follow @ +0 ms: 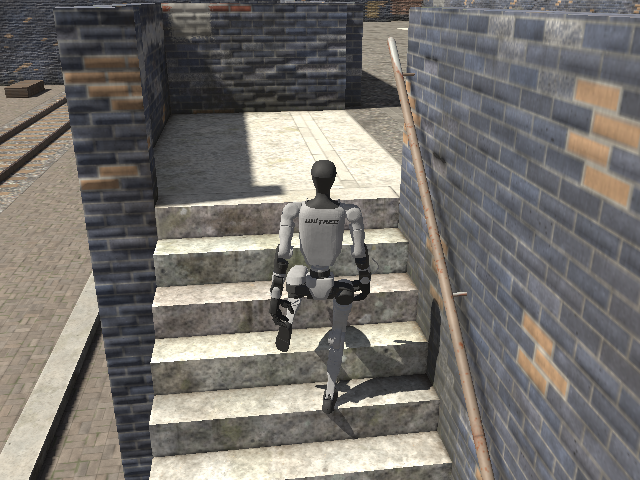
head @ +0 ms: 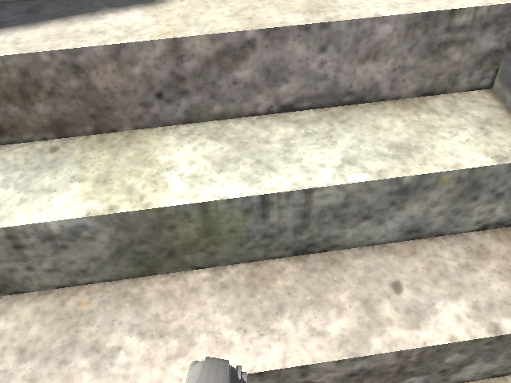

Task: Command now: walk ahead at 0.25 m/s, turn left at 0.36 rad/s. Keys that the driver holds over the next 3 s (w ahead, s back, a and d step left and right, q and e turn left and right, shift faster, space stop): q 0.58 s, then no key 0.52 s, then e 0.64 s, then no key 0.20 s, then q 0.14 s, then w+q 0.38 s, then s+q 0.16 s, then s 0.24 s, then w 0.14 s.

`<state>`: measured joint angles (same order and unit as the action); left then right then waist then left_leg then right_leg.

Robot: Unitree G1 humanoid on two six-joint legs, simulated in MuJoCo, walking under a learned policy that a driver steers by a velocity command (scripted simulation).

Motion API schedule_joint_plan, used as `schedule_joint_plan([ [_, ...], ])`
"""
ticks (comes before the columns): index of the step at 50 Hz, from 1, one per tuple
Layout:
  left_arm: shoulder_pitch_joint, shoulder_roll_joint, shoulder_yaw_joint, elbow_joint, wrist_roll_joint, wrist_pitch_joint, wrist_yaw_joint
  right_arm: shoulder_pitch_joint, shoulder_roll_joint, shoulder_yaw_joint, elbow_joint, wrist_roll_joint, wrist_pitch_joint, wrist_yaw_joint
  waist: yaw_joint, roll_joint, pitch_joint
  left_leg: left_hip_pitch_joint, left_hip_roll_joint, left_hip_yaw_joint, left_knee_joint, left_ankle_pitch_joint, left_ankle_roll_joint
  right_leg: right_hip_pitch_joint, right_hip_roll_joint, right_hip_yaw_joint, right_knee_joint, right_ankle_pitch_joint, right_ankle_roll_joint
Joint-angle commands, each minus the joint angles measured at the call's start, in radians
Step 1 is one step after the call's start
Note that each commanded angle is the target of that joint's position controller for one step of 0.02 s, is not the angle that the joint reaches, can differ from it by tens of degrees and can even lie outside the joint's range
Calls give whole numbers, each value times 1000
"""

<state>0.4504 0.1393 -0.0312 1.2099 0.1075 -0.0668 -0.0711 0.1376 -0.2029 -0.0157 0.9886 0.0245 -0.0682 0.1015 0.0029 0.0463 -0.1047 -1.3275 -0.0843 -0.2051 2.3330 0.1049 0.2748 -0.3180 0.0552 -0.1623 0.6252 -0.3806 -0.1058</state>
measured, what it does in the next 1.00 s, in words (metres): climbs, turning left: left foot 0.20 m higher, then right foot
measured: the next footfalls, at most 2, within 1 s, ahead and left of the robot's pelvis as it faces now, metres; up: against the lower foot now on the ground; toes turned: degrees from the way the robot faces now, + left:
left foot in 0.32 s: +0.25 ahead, +0.13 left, +0.20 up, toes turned +20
right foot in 0.76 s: +0.31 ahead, -0.11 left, +0.20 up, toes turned +25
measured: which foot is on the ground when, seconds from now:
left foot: up 0.00-0.30, down 0.32-1.00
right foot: down 0.00-0.38, up 0.40-0.74, down 0.76-1.00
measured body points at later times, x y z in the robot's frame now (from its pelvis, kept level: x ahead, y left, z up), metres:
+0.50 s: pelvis +0.15 +0.01 +0.12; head +0.14 +0.00 +0.57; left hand +0.18 +0.31 +0.01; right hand +0.36 -0.18 +0.00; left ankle +0.20 +0.12 -0.52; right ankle +0.09 -0.15 -0.40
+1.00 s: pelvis +0.24 -0.02 +0.20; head +0.24 -0.05 +0.65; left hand +0.26 +0.22 +0.10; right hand +0.49 -0.17 +0.09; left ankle +0.21 +0.12 -0.52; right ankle +0.28 -0.13 -0.52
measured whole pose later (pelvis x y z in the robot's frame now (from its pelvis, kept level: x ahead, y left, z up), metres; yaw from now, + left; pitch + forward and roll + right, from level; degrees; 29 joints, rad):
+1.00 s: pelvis +0.24 -0.02 +0.20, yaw +25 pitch +0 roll -1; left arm 0.25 0.14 -0.01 0.74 -0.02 -0.08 -0.09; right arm 0.10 -0.24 -0.04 0.80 -0.01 -0.03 0.04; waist 0.01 0.08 -0.02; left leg -0.37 0.00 -0.10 0.64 -0.28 -0.04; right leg -0.30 0.02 -0.01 0.64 -0.35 -0.02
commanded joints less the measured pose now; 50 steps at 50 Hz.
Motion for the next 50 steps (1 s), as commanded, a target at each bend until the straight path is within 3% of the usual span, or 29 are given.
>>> schedule_joint_plan([
  [1,9,34,-9,-44,9,-39,3,-82,-20,7,-63,6,14,-13,-28,-60,28,-110,31,46,39,-16,30,123,-209,75,-234,548,58],
  [4,102,65,-8,-49,14,-56,1,-138,-22,5,-104,2,50,-33,9,-130,22,-169,52,108,-23,-82,-55,270,-256,63,-262,811,-3],
  [6,130,81,-13,-68,24,-56,-26,-225,-38,-5,-160,7,80,-83,29,-113,32,-276,52,64,-174,-109,-121,401,-328,99,-264,947,-16],
  [8,139,68,-21,-74,6,-51,-43,-246,-26,-13,-201,4,97,-100,12,-161,28,-307,46,100,-232,-144,-144,446,-352,99,-259,1050,-34],
  [10,30,102,-8,-110,-19,-37,-58,-356,-22,-9,-247,3,99,-79,4,-98,78,-259,116,213,-495,-378,-157,419,-395,42,-315,1069,1],
  [12,72,177,12,-93,-54,-29,-43,-430,65,40,-307,-15,131,-34,-14,-186,51,-52,132,387,-603,-582,-136,286,-402,16,-371,1243,-7],
  [13,15,244,28,-116,-61,-66,-33,-378,30,23,-309,15,119,-12,-80,-217,41,174,82,436,-644,-562,-127,202,-364,-36,-302,1845,52],
  [15,50,300,46,-121,-104,-93,-11,-333,0,22,-305,14,99,-5,-73,-239,10,274,28,431,-843,-588,-136,331,-419,-13,-222,2122,74],
  [17,-87,338,67,-156,-83,-75,-18,-168,-12,30,-249,11,86,-35,-135,-257,-43,429,-1,324,-1037,-450,-101,338,-399,2,-67,2168,50],
  [18,-113,324,74,-195,-51,-71,-27,-75,-57,23,-205,16,95,-62,-137,-184,-125,638,-15,206,-1071,-310,-53,182,-368,46,7,2153,50],
  [19,-180,324,85,-215,-23,-60,-35,51,-83,4,-175,-10,104,-83,-175,-127,-141,837,-36,125,-1221,-287,-41,16,-325,74,123,1874,31],
  [20,-290,213,88,-273,-8,-45,-55,119,-171,-25,-163,-65,108,-91,-168,191,-98,928,73,-134,-1536,-56,49,-247,-72,59,536,548,113],
  [21,-256,197,83,-256,-91,-8,-88,179,-224,-54,-168,-116,116,-96,-194,141,-218,968,191,-516,-1774,-205,142,-365,22,265,1116,320,48],
  [23,-253,179,78,-266,-102,-1,-68,92,-135,-30,-93,-90,70,-73,-108,13,-28,871,168,-469,-1775,-595,64,-671,37,433,1389,360,-26],
  [25,-291,102,39,-318,-57,-19,-8,-32,-8,7,-58,-40,8,-54,3,-55,-5,805,111,-327,-1818,-479,20,-734,3,434,1363,283,-60],
  [26,-240,113,32,-316,-76,-10,17,-169,27,20,-78,-46,-8,-55,48,-63,-19,771,97,-225,-1845,-434,-13,-733,-29,436,1296,175,-41],
  [29,-338,233,53,-357,-72,15,72,-188,-56,3,-177,-64,-40,-57,38,-170,-120,724,107,-116,-1849,-258,-71,-585,-99,337,1015,180,154],
  [30,-364,204,39,-382,-65,20,65,-189,-114,-19,-212,-66,-41,-63,52,-99,-111,668,93,-26,-1894,-187,-97,-446,-95,235,905,81,185],
  [33,-207,237,75,-361,-70,-6,46,-219,-175,-42,-285,-61,-56,-77,76,1,-44,496,60,50,-1961,-60,-113,5,-73,185,686,209,239],
  [37,-162,171,63,-452,-62,3,78,-92,-93,-31,-270,-29,-36,-72,34,28,18,919,219,-141,-1786,57,-23,-56,-111,262,144,94,242],
  [39,-236,155,68,-513,-99,2,80,46,-82,-29,-194,-11,-4,-56,-3,3,23,992,187,-161,-1688,-47,-46,19,-67,222,-170,239,156],
  [40,-265,238,81,-537,-107,-6,57,187,-64,-39,-183,-30,0,-49,-119,-127,-78,890,68,-17,-1638,-223,-198,229,-182,363,-68,657,-38],
  [41,-285,275,99,-558,-115,-9,37,83,-31,-18,-222,-54,4,-49,-79,-218,-92,707,-6,97,-1591,-453,-280,308,-251,519,-123,531,-173],
  [42,-260,230,92,-563,-120,-19,22,-54,-47,-21,-252,-55,13,-52,-10,-174,-34,650,34,85,-1557,-494,-316,258,-313,683,-201,323,-207],
  [43,-318,185,74,-573,-130,-31,18,-69,-49,-25,-245,-35,20,-64,-38,-118,21,661,94,54,-1519,-430,-339,187,-344,731,-207,244,-194],
  [44,-376,133,52,-605,-140,-36,4,-62,-74,-37,-238,-11,18,-78,-45,-111,57,719,110,54,-1517,-445,-345,98,-330,675,-231,179,-164],
  [46,-436,73,19,-599,-177,-46,-20,-47,-36,-26,-232,-26,25,-63,-105,-57,75,916,133,82,-1671,-375,-352,-31,-248,534,-236,49,-41],
  [48,-273,160,60,-554,-145,-36,-31,-89,-74,-29,-256,-42,33,-47,-10,-123,79,923,75,130,-1758,-377,-309,62,-181,436,-254,-1,-3],
  [50,-231,183,76,-562,-107,-43,-19,-146,-127,-43,-291,-26,29,-68,22,-117,80,803,75,128,-1766,-356,-257,198,-202,427,-242,154,-39],
])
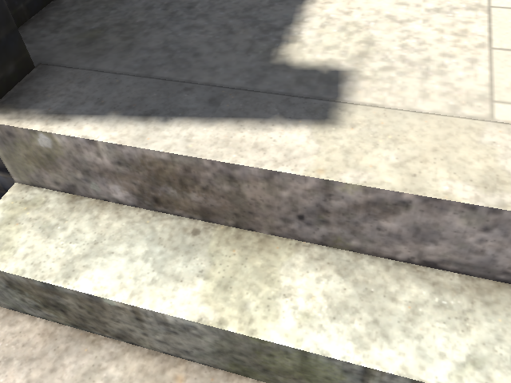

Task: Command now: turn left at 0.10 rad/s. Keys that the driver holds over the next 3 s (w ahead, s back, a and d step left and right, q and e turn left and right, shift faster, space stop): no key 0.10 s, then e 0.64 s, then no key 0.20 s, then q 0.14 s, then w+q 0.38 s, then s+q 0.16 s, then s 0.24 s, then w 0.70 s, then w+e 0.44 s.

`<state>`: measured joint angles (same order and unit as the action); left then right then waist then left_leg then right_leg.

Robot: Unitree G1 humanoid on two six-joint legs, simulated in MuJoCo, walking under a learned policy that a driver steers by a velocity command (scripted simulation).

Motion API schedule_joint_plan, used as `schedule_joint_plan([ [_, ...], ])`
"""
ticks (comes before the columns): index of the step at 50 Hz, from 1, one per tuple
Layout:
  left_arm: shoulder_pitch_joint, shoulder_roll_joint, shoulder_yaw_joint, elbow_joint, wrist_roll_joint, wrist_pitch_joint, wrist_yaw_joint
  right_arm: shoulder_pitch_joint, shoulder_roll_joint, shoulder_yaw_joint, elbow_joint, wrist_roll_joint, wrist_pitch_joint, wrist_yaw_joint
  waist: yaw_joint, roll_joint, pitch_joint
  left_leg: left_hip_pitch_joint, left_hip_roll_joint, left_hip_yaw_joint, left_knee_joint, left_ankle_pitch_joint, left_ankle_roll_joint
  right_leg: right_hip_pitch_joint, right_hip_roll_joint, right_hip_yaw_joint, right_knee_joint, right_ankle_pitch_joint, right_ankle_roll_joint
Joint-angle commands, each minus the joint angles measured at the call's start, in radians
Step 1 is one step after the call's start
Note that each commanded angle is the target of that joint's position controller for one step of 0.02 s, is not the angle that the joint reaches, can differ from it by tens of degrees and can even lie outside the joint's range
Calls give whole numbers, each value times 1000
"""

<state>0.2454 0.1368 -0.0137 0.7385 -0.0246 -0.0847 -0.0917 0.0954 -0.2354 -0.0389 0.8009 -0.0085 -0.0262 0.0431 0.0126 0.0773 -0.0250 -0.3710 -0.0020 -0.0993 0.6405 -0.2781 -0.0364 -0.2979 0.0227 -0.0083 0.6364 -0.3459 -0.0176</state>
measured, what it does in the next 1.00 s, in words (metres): steps on the spot, turning right: right foot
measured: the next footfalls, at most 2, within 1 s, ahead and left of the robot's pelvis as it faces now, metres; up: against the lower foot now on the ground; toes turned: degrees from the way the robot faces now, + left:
right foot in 0.62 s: +0.03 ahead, -0.12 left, +0.00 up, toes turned -10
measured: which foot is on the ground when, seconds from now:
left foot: down 0.00-0.62, up 0.64-1.00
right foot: down 0.00-0.38, up 0.40-0.60, down 0.62-1.00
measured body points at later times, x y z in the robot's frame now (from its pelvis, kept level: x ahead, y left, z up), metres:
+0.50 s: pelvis +0.02 +0.01 +0.01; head +0.02 +0.00 +0.46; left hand +0.19 +0.25 -0.09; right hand +0.14 -0.28 -0.08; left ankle +0.04 +0.14 -0.72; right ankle -0.08 -0.11 -0.57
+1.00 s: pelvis +0.02 -0.03 +0.00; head +0.02 -0.04 +0.45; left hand +0.28 +0.10 -0.07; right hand +0.10 -0.31 -0.10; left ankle +0.06 +0.10 -0.69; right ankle +0.00 -0.11 -0.72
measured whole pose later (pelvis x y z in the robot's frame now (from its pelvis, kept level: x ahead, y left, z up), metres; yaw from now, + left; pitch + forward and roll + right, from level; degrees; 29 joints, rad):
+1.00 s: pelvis +0.02 -0.03 +0.00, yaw -21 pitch +6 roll +0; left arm 0.15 0.18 -0.03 0.58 -0.02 -0.08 -0.05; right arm 0.13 -0.22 -0.01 0.70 -0.05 -0.02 0.03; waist 0.00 0.02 -0.10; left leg -0.55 0.04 0.01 0.92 -0.29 -0.14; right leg -0.42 0.13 0.14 0.62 -0.28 -0.06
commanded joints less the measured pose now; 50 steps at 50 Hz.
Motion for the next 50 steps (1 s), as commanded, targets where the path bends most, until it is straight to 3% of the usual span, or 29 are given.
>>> schedule_joint_plan([
  [1,-48,148,43,-87,19,-26,0,-95,-75,-13,-94,9,-21,-19,-12,-181,-24,-122,22,15,-95,75,58,193,-177,254,-237,182,-124],
  [5,6,156,60,-92,38,3,-4,-59,-76,-13,-93,1,-30,-25,2,-117,-56,-49,12,18,-105,159,66,222,-132,149,-186,332,-111],
  [6,-10,106,53,-53,16,3,111,123,-18,1,-36,5,-26,-47,-42,-213,-55,96,106,-45,-197,323,68,133,-132,98,-189,551,-83],
  [7,28,97,48,-36,13,6,144,135,-43,-2,-21,2,-23,-66,-15,-123,-42,116,94,-47,-176,401,63,154,-122,91,-188,556,-67],
  [8,91,66,29,-51,50,24,37,-21,-60,-4,-56,18,-30,-21,20,13,-89,108,16,30,-137,242,66,192,-69,85,-184,338,-34],
  [10,87,102,53,-24,37,44,-33,9,-44,3,-45,-11,-7,18,-16,-74,-27,75,31,31,-178,162,46,155,-55,95,-198,287,-28],
  [12,63,129,68,-56,38,35,-18,8,-110,-27,-52,-17,-1,-9,-19,-71,-16,86,28,53,-178,165,67,124,-43,99,-185,289,-46],
  [17,16,163,82,-150,56,18,95,8,-130,-48,-139,-13,-32,-82,-50,-51,-102,219,98,-24,-113,345,205,-96,-17,135,-60,326,-99],
  [19,31,148,78,-160,47,18,96,73,-146,-56,-145,-10,-32,-96,-85,18,-104,300,212,-154,-188,396,311,-245,40,124,83,188,-69],
  [21,80,159,88,-150,48,24,100,106,-174,-72,-156,-32,-34,-116,-113,186,-123,261,474,-378,-306,599,493,-373,66,124,790,-293,23],
  [24,-17,125,61,-168,31,62,94,-74,-48,-10,-175,-68,-21,-91,-10,-42,-82,113,361,-138,-312,339,342,-527,-2,220,1127,-116,20],
  [25,-17,115,46,-185,56,68,84,-127,-19,4,-191,-35,-11,-91,16,-72,-99,151,272,-24,-332,273,292,-487,-17,136,805,-141,22],
  [26,44,106,43,-172,83,63,59,-208,-60,-6,-237,-8,-10,-98,51,-92,-93,149,194,79,-337,257,220,-334,-32,61,422,-226,34],
  [27,71,85,40,-157,70,47,11,-222,-163,-45,-244,20,12,-109,64,-90,-59,177,136,128,-289,244,198,-247,2,-27,55,-225,54],
  [28,74,64,37,-122,39,25,-40,-186,-253,-78,-250,3,18,-103,25,23,-27,53,151,157,-267,135,185,-31,25,-55,-61,-50,63],
  [29,186,84,41,-68,21,4,-46,-183,-267,-83,-247,-66,26,-93,35,60,-49,-70,218,87,-230,82,181,146,29,-12,29,232,50],
  [30,230,120,44,-64,7,-7,-38,-193,-229,-75,-231,-79,12,-82,68,31,-74,-39,260,80,-171,41,182,116,19,17,-37,289,28],
  [31,178,188,60,-83,35,-10,-22,-118,-123,-51,-189,-61,4,-72,16,-54,-87,-3,213,146,-38,-43,151,86,22,74,-169,258,-43],
  [32,188,327,96,-106,62,-14,8,-13,17,-14,-201,-27,-6,-73,-49,-239,-124,-180,84,205,212,-135,42,184,-144,355,-174,756,-253],
  [33,169,417,124,-152,59,-18,31,-1,-42,-15,-267,-18,-33,-80,-6,-371,-183,-377,-63,98,481,-345,-59,314,-315,707,-272,708,-453],
  [34,109,364,118,-153,69,-27,33,-73,-76,-26,-259,6,-28,-77,31,-344,-136,-451,-67,-28,844,-293,-78,185,-331,772,-324,417,-430],
  [36,-55,231,64,-208,73,6,9,-106,-138,-40,-236,-4,-41,-106,-3,-167,-38,-546,-37,-72,1118,-96,-44,-15,-224,603,-281,34,-264],
  [37,-49,173,39,-183,71,36,7,-118,-119,-26,-258,-21,-32,-105,-7,-127,-41,-555,-59,-75,1099,-33,-7,-60,-180,552,-274,37,-268],
  [40,-123,141,7,-227,58,62,37,-66,-99,-6,-242,-22,-44,-75,-24,-110,-129,-527,-18,-23,1083,-22,-51,-51,-189,496,-264,152,-285],
  [43,-102,119,-10,-247,38,31,55,-87,-97,6,-225,-28,-39,-61,3,-124,-137,-505,26,30,871,-18,-109,-12,-138,409,-248,153,-224],
  [45,-133,150,8,-257,20,-5,64,-44,-64,11,-197,-46,-24,-40,-20,-140,-113,-280,53,109,562,-30,-122,-113,-90,317,-240,119,-151],
  [47,-67,214,40,-221,12,-10,69,-37,-45,10,-194,-60,1,-13,6,-217,-104,-144,25,140,357,-173,-110,-136,-126,409,-228,145,-201],
  [48,-94,194,30,-212,14,-17,51,36,-32,19,-162,-54,5,-6,-19,-215,-125,-116,62,78,339,-31,-102,-103,-170,459,-181,252,-226],
  [50,-175,73,-8,-194,-32,-15,14,75,25,42,-132,-22,-3,18,-79,-110,-133,-15,94,79,-60,133,-84,-36,-158,406,-104,420,-213],
])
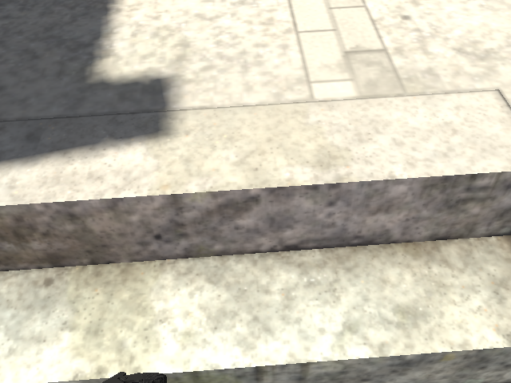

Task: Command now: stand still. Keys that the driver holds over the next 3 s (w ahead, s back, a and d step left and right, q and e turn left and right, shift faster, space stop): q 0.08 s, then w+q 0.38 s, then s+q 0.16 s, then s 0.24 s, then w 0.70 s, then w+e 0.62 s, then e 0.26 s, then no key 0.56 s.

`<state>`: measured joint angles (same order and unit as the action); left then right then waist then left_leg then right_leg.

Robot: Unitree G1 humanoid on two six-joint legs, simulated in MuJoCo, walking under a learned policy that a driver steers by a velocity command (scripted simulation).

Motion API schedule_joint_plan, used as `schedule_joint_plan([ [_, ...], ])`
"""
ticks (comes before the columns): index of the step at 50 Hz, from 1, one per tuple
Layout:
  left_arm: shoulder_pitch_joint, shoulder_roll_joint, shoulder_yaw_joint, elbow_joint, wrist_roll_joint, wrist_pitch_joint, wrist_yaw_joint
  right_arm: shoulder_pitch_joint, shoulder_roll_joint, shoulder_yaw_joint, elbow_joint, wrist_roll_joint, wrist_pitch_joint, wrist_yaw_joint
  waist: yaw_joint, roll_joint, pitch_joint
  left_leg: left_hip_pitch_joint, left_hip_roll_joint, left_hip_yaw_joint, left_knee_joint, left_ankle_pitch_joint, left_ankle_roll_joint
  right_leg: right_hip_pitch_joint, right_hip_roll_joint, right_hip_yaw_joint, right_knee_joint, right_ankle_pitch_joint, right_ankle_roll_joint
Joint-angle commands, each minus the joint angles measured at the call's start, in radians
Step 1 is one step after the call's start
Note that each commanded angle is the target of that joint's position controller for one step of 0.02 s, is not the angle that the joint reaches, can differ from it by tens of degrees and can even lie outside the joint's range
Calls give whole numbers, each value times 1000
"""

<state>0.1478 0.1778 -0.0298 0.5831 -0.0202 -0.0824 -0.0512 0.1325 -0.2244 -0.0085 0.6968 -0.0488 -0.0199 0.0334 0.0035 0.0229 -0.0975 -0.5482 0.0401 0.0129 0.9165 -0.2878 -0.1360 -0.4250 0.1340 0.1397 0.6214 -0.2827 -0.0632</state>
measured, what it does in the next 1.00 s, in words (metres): climbs, turning left: left foot, then right foot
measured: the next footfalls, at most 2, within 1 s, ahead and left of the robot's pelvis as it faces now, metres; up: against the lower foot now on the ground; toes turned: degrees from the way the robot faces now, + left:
left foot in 0.02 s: +0.03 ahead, +0.14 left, +0.00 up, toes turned +2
right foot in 0.46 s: +0.06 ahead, -0.16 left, +0.00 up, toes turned +18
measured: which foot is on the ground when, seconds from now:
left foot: up 0.00-0.00, down 0.02-0.48, up 0.50-0.76, down 0.78-1.00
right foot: down 0.00-0.20, up 0.22-0.44, down 0.46-0.82, up 0.84-1.00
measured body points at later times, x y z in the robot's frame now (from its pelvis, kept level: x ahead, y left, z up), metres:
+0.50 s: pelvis +0.08 -0.02 +0.01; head +0.08 -0.03 +0.46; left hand +0.15 +0.25 -0.08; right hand +0.30 -0.25 -0.09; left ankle -0.01 +0.12 -0.69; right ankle +0.02 -0.16 -0.72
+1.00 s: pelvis +0.16 -0.01 +0.18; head +0.17 -0.02 +0.63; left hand +0.19 +0.29 +0.07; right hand +0.31 -0.21 +0.03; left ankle +0.19 +0.10 -0.52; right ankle +0.18 -0.19 -0.33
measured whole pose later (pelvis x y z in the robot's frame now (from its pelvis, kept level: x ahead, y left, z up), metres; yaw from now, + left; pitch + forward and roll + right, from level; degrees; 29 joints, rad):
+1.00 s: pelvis +0.16 -0.01 +0.18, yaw +23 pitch +7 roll +1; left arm 0.18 0.29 0.07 0.86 0.06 -0.02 -0.12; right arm 0.25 -0.23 -0.01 0.94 -0.04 -0.02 0.06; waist -0.06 0.01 -0.14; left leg -0.63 -0.08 0.04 0.77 -0.34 0.08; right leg -0.86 0.07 0.23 1.81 -0.11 -0.10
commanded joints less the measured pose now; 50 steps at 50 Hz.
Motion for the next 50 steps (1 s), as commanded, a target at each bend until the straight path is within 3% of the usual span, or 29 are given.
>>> schedule_joint_plan([
  [1,41,3,2,30,-44,-7,-57,-18,35,24,-17,26,-16,39,-31,-41,-44,208,50,-38,-469,241,45,143,-246,245,-105,375,-125],
  [3,190,61,37,44,5,10,-61,-155,-52,18,-88,47,-59,39,141,-7,-120,209,32,-94,-326,426,185,274,-137,82,-55,333,-21],
  [4,107,105,54,11,32,12,-37,-182,-90,-3,-110,31,-62,24,112,-2,-109,137,28,-94,-328,369,233,293,-122,40,-32,334,-17],
  [7,29,88,52,20,43,32,-3,-77,-9,11,-71,30,-53,34,49,11,-18,178,61,-188,-421,86,272,115,-134,15,-88,-1,-27],
  [13,-41,69,56,-5,65,18,49,114,-123,-60,-12,11,-49,-12,-48,97,17,425,254,-647,-674,-365,527,-261,-137,-68,190,-78,-23],
  [17,-45,69,52,-26,94,10,60,81,-96,-72,-31,31,-46,-41,-38,110,-16,286,231,-495,-653,-11,475,-223,-150,-47,661,-237,-49],
  [20,107,81,48,-41,91,20,46,-108,-166,-96,-85,30,-43,-45,69,39,-70,245,146,-345,-614,504,420,-20,-160,-35,381,-325,-27],
  [22,355,65,76,51,51,21,16,-311,-216,-105,-148,17,-4,-30,226,-28,-27,220,6,-257,-452,748,422,252,-92,-164,-298,90,30],
  [23,425,87,84,125,25,21,8,-209,-177,-112,-121,1,9,4,176,-12,-14,142,-31,-206,-322,741,411,434,-71,-171,-412,317,22],
  [24,528,288,136,133,26,22,40,-39,-73,-110,-103,27,2,38,108,-150,-123,-129,-98,-105,46,373,307,730,-354,173,-197,1224,-205],
  [25,645,278,121,160,55,21,17,-36,-34,-89,-74,67,-21,33,145,-316,-53,-267,-192,-9,578,-319,232,666,-560,256,-109,1887,-369],
  [26,607,229,104,193,70,13,-23,101,-52,-100,-72,56,-21,29,29,-325,-107,-350,-140,-71,1059,-452,214,609,-672,235,-96,1829,-402],
  [29,415,63,53,292,50,10,-41,-353,-21,-93,-223,59,-28,-25,47,-133,116,-899,-140,-81,1374,-692,288,606,-523,104,-248,1129,-256],
  [33,285,89,40,347,115,17,24,-379,88,6,-306,55,14,-17,-89,-104,-62,-740,-65,41,1111,-518,301,444,-364,-99,-351,997,-121],
  [34,326,129,42,348,121,22,12,-436,31,14,-359,40,37,-22,-108,-47,-99,-674,-35,35,814,-381,301,341,-328,-85,-354,903,-122],
  [35,363,206,63,339,132,24,11,-400,44,35,-352,4,73,-14,-132,-102,-139,-526,-30,70,782,-221,286,278,-356,-88,-406,1057,-155],
  [36,271,313,104,305,75,8,-42,-424,10,46,-382,37,122,15,-205,-179,-65,-428,-95,141,558,-677,242,200,-394,-74,-463,1514,-228],
  [37,335,369,126,344,129,21,-79,-353,45,70,-314,44,177,50,-181,-215,-119,-315,-93,179,576,-374,235,249,-505,-39,-464,2071,-315],
  [38,301,401,145,305,59,-6,-89,-236,17,54,-262,67,170,66,-197,-222,-97,-219,-120,249,486,-74,219,359,-466,-104,-389,2328,-222],
  [39,346,367,135,323,50,-10,-96,-257,-31,39,-245,101,173,52,-168,-261,-129,-162,-200,261,323,-24,264,402,-444,-93,-348,2486,-160],
  [40,353,323,122,333,56,-9,-96,-189,-8,44,-217,105,169,25,-171,-242,-173,64,-167,110,245,125,350,265,-474,-89,-262,2470,-62],
  [41,331,322,119,300,95,1,-107,-30,-39,38,-168,84,165,-1,-203,-57,-340,336,-58,-152,176,532,433,98,-404,-52,-120,2049,11],
  [42,231,274,128,249,85,32,-101,219,-106,-7,-74,-24,161,-11,-293,202,-398,441,117,-517,-187,697,552,-15,-166,-39,373,727,72],
  [43,225,326,174,277,23,64,-102,254,-202,-57,-77,-95,133,14,-271,338,-323,217,231,-803,-463,452,644,-138,21,85,1126,116,71],
  [45,175,149,142,270,31,69,-80,142,-174,-48,63,-26,39,40,-137,53,19,123,169,-729,-469,-121,477,-612,62,281,1460,198,-43],
  [46,189,98,116,279,71,61,-77,45,-67,-18,127,15,2,57,-56,-67,47,90,117,-625,-464,-383,436,-647,10,265,1409,231,-82],
  [47,242,53,90,299,95,68,-69,-48,4,3,164,35,-28,57,40,-37,42,25,74,-502,-489,-485,383,-622,-59,195,1302,224,-99],
  [49,290,80,79,331,108,85,-60,-45,105,40,195,9,-56,33,91,-27,0,-31,37,-314,-511,-303,324,-531,-130,59,1159,97,-37],
  [50,233,100,75,323,84,84,-63,0,71,28,210,-7,-60,19,83,-10,-7,-50,31,-245,-526,-259,283,-501,-149,8,1120,32,8],
])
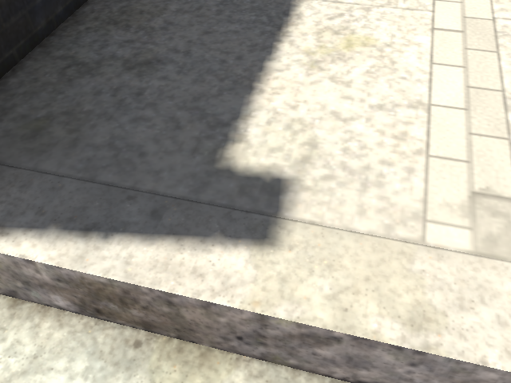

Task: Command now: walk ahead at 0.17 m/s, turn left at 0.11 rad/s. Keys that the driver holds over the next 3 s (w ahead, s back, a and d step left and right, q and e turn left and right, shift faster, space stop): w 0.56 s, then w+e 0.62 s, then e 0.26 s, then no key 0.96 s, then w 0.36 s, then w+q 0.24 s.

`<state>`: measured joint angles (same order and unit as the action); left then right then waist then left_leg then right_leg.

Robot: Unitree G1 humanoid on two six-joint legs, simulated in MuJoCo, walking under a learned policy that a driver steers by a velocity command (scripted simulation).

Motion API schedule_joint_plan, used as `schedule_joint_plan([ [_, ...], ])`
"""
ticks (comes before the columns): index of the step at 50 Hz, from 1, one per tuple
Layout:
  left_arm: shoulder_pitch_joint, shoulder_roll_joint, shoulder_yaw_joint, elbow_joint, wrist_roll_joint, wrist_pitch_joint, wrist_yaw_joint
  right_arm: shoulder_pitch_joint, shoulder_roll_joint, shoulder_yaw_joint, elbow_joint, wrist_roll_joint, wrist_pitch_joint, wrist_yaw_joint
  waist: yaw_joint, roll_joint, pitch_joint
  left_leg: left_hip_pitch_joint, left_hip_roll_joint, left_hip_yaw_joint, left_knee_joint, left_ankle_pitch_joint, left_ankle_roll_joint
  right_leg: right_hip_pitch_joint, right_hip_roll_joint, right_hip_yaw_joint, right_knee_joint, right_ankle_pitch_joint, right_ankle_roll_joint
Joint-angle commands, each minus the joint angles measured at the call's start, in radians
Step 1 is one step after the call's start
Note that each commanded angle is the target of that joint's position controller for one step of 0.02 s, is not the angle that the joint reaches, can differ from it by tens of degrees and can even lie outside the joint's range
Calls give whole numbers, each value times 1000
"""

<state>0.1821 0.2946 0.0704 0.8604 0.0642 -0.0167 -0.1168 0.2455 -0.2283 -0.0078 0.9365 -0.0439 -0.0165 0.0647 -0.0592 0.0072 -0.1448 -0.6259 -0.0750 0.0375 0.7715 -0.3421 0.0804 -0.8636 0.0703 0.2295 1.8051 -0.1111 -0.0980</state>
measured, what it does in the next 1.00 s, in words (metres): climbs: right foot, then left foot 0.20 m higher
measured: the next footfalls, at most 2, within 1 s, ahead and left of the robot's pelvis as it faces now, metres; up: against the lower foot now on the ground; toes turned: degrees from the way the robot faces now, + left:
right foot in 0.24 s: +0.04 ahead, -0.14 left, +0.00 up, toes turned +1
left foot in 0.62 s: +0.42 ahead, +0.10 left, +0.20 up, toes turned +4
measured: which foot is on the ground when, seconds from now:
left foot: down 0.00-0.24, up 0.26-0.60, down 0.62-1.00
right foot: up 0.00-0.22, down 0.24-0.64, up 0.66-1.00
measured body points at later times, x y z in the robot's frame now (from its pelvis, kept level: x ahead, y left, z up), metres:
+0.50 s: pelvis +0.15 -0.03 +0.03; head +0.16 -0.03 +0.48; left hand +0.00 +0.18 -0.10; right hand +0.40 -0.19 -0.04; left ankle +0.20 +0.09 -0.37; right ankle +0.00 -0.14 -0.70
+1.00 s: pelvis +0.44 +0.04 +0.24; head +0.44 +0.05 +0.69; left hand +0.67 +0.19 +0.14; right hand +0.30 -0.13 +0.09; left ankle +0.38 +0.10 -0.50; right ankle +0.51 -0.12 -0.14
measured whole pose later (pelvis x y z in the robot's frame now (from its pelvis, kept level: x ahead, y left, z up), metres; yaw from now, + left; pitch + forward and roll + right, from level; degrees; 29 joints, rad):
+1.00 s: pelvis +0.44 +0.04 +0.24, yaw -10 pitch +5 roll -3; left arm 0.01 0.14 -0.04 0.82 -0.02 0.00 -0.11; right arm 0.51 -0.15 0.07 1.19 -0.16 -0.08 0.09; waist 0.00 0.04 -0.11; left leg -0.16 0.03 0.24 0.37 -0.30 0.08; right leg -1.48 -0.02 0.02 2.16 0.00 -0.26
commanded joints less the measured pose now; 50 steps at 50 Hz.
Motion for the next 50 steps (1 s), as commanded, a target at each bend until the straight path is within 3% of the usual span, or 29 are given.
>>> schedule_joint_plan([
  [1,193,9,-26,47,-22,13,-5,-97,-7,9,-43,-24,-72,-23,142,34,39,-26,133,-175,-449,-140,46,65,-71,-171,-92,-189,97],
  [2,238,47,-27,57,-33,8,-13,-179,-91,-13,-90,-44,-66,-26,165,78,40,-226,103,-79,-526,-25,50,328,-39,-252,-55,-135,104],
  [4,298,123,-3,86,-37,-10,-38,-306,-230,-57,-162,-15,-84,-39,199,56,94,-375,111,-31,-625,-4,79,603,-31,-309,-258,-126,163],
  [7,210,85,-23,25,-23,-24,1,-264,-265,-67,-160,-1,-62,-63,157,64,140,0,257,-195,-576,0,176,611,-69,-200,-820,-229,199],
  [10,202,36,-45,-7,-24,-20,39,-105,-241,-71,-124,24,-27,-43,70,90,147,298,325,-312,-433,-133,250,601,-94,-219,-1295,-263,165],
  [11,215,-80,-61,29,-119,-18,151,102,-111,-64,-62,18,-3,-67,61,165,54,343,212,-158,-302,-229,159,686,-3,-396,-1436,-358,38],
  [12,341,-50,-63,73,-90,-32,182,57,-85,-66,-100,20,-2,-72,88,58,116,183,134,-122,-52,-222,98,808,-79,-173,-1501,-364,-14],
  [13,382,16,-56,103,-60,-50,171,-36,24,-35,-161,17,-13,-66,112,-212,165,-95,47,-7,403,-148,27,870,-272,168,-1543,-375,-61],
  [14,390,138,-11,86,-40,-51,165,-74,7,-31,-212,2,-23,-43,118,-322,227,-387,38,-29,523,-68,-5,882,-381,518,-1660,-704,-208],
  [15,338,114,-5,74,-55,-67,149,-156,-38,-34,-246,-18,-29,-36,125,-197,306,-498,72,-74,734,12,-20,829,-410,553,-1683,-771,-251],
  [18,394,28,-17,78,-68,-89,165,-239,-25,-27,-290,-30,-28,-36,116,-49,318,-670,55,-56,1103,25,-25,914,-322,295,-1615,-413,-240],
  [23,460,2,-15,114,-23,-135,160,-391,69,4,-448,-5,-14,-64,109,-109,309,-1062,66,-137,1644,-296,71,1054,-418,110,-1617,64,-175],
  [26,436,-67,-46,172,-87,-108,155,-564,74,44,-583,12,16,-74,84,-62,445,-781,168,45,1096,-308,78,720,-300,-133,-1909,1,-102],
  [27,444,-75,-58,163,-97,-92,160,-523,61,49,-580,17,36,-61,97,-21,368,-525,138,194,914,-213,64,628,-266,-204,-1982,291,-134],
  [28,396,-33,-53,144,-122,-85,165,-452,140,72,-560,29,57,-56,60,-59,210,-119,103,215,751,-177,101,536,-247,-280,-1963,678,-125],
  [29,367,66,-41,88,-133,-113,151,-218,99,43,-467,75,49,-52,-31,-97,-11,304,-11,253,741,-136,92,500,-292,-279,-1723,1519,-138],
  [30,600,209,-33,292,63,-110,-81,-467,102,101,-594,60,133,44,-150,-478,-194,385,-44,146,748,161,38,442,-465,-92,-1747,2283,-253],
  [31,344,290,40,184,-22,-105,-125,-355,-35,37,-551,90,126,54,-237,-305,-98,273,-83,240,290,140,68,701,-356,-169,-1526,2302,-193],
  [32,336,213,32,180,65,-71,-133,-26,-121,5,-368,65,125,29,-238,-144,-305,677,-21,-33,154,451,159,437,-345,-99,-1131,1988,-166],
  [33,627,37,-4,207,142,-57,-163,350,-170,2,-149,37,119,26,-123,319,-683,1080,307,-724,-135,650,422,309,-87,-7,-796,317,-111],
  [34,538,153,57,257,16,-36,-131,483,-225,-37,-128,-56,110,17,-243,206,-444,773,398,-1048,-409,308,411,233,64,199,-126,291,-89],
  [35,297,45,48,180,-38,-38,-106,386,-213,-35,-45,-48,54,14,-168,186,-127,495,398,-941,-479,-120,280,-15,76,189,200,336,-74],
  [36,202,-65,11,153,-41,-33,-50,183,-109,0,-21,1,14,10,-76,95,-32,388,378,-867,-432,-240,247,-138,48,172,318,345,-93],
  [38,193,-121,-31,129,-21,-24,-3,-97,158,81,24,1,-3,36,47,-110,-7,242,355,-577,-397,-151,187,-183,-11,151,394,349,-171],
  [40,181,-144,-49,105,-29,-3,-10,-115,206,99,103,-34,-41,39,146,-131,61,197,308,-240,-421,118,46,-256,-59,70,388,320,-245],
  [42,54,-198,-79,33,-49,-4,-35,-30,122,69,155,-37,-75,-2,168,47,92,206,261,-27,-447,162,18,-402,-83,-59,653,67,-272],
  [45,-91,-178,-109,-42,-66,-9,-17,30,78,78,169,-112,-88,4,187,4,148,105,233,68,-538,6,-18,-506,-74,-139,663,88,-277],
  [48,-299,-78,-98,-118,-91,-4,8,252,-7,69,214,-132,-84,14,64,111,105,197,201,144,-596,111,-69,-458,-82,-245,314,218,-205],
  [50,-485,-23,-84,-179,-95,20,39,415,-36,70,268,-118,-76,41,-16,128,140,406,322,92,-676,339,-34,-593,-85,-306,170,-5,-185],
])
